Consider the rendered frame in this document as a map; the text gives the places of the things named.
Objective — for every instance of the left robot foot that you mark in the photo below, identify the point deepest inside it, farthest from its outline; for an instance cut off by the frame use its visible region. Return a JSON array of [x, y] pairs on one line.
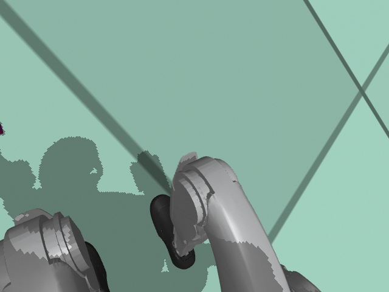
[[98, 267]]

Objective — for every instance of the right robot hand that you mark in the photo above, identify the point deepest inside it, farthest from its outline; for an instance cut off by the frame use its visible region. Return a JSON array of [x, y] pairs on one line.
[[297, 282]]

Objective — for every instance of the right robot foot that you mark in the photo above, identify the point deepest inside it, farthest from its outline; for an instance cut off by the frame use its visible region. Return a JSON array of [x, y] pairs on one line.
[[160, 214]]

